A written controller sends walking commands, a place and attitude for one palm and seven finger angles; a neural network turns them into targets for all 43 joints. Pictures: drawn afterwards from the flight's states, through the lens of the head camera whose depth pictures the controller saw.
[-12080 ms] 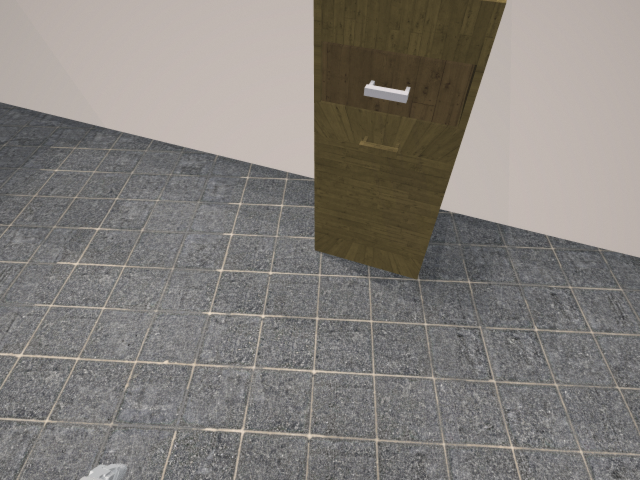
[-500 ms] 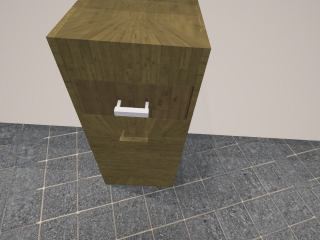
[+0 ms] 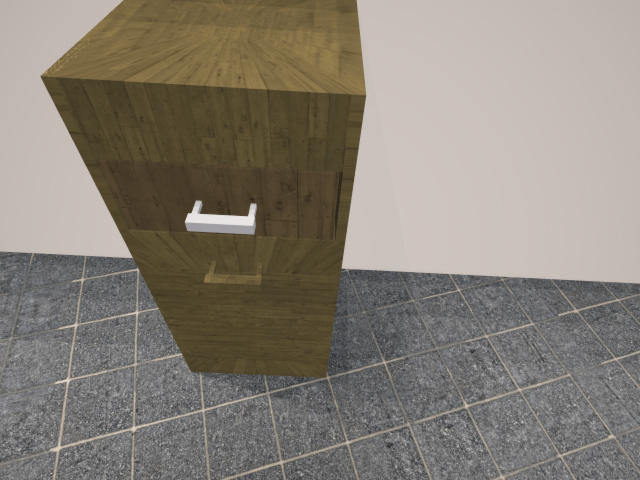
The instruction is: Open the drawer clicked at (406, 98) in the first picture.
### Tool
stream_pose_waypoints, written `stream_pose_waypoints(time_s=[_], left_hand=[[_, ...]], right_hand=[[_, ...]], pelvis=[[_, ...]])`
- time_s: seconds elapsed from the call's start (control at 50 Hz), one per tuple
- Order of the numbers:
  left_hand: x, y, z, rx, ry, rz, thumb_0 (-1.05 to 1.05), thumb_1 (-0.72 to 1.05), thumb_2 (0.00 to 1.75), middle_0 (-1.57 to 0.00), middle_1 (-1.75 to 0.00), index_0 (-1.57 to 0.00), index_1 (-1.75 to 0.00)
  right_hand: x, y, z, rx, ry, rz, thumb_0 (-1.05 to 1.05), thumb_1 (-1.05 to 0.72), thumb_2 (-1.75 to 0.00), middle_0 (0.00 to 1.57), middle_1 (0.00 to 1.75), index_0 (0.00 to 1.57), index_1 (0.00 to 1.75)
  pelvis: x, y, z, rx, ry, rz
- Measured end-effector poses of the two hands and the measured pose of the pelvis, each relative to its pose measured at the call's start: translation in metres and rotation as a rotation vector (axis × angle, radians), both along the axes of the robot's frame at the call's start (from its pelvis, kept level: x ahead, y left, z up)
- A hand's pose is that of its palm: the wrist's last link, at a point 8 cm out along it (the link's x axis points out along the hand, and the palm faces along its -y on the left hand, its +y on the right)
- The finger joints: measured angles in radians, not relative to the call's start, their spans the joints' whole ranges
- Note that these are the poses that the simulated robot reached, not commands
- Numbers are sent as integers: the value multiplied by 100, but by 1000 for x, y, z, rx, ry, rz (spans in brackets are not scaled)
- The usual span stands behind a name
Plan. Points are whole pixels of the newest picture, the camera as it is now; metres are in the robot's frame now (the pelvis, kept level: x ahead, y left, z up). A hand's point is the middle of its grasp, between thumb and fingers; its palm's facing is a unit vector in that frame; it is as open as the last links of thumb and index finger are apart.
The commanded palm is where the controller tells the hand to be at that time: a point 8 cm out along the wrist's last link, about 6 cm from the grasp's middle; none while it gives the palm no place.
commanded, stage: come to a stop and stand still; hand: left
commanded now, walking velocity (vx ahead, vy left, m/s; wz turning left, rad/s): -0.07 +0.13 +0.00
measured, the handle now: (223, 215) +0.52 +0.20 -0.01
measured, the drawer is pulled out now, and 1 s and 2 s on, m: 0.00 0.00 0.00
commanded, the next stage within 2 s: look again from close up in 0.66 s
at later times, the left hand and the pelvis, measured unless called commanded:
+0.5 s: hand out of the picture -0.01 +0.27 -0.17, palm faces -0.04 -0.96 -0.29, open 16.4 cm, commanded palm none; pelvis +0.00 +0.06 +0.00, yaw -1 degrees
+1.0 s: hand out of the picture -0.02 +0.20 -0.17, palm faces -0.03 -0.98 -0.17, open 16.4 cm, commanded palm none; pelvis +0.01 +0.04 +0.00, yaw -1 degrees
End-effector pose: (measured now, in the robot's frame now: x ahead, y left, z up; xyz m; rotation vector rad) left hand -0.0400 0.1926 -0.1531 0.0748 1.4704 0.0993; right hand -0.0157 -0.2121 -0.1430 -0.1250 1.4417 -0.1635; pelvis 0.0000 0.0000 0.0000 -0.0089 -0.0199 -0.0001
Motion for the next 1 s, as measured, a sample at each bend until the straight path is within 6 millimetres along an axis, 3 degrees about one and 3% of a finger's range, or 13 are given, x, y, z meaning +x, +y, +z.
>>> stream_pose_waypoints(time_s=[0.1, 0.24, 0.4, 0.54, 0.7, 1.0], left_hand=[[-4, 12, -2, 16, 2, 48, -5, -50, 30, -15, -30, -16, -30], [-4, 48, -2, 62, 0, 12, -4, -50, 30, -15, -30, -16, -30], [17, 108, 10, 152, -44, -67, -5, -51, 29, -15, -30, -16, -30], [29, 131, 22, 190, -72, -81, -5, -52, 29, -15, -30, -15, -30], [27, 122, 21, 164, -41, -92, -5, -53, 28, -15, -30, -15, -30], [16, 61, 11, 61, 13, -54, -4, -51, 29, -15, -30, -15, -30]], right_hand=[[12, 6, -1, -9, -3, 23, 1, -93, -90, 20, 30, 20, 30], [29, 13, 0, -39, -74, 32, 2, -94, -90, 20, 30, 20, 30], [49, 36, -3, -27, -201, 42, 1, -94, -90, 20, 30, 20, 30], [49, 45, -2, -14, -194, 56, 1, -94, -90, 20, 30, 20, 30], [32, 47, -2, -3, -131, 46, 1, -93, -90, 20, 30, 20, 30], [7, 41, -2, 20, -22, 16, 1, -91, -90, 20, 30, 20, 30]], pelvis=[[0, 9, -2, 5, -1, 11], [-5, 30, -6, -12, 4, -3], [-2, 57, -7, -3, -7, -13], [1, 66, -2, 10, -3, -24], [4, 64, 1, 17, 0, -30], [9, 44, 3, 19, 1, -22]])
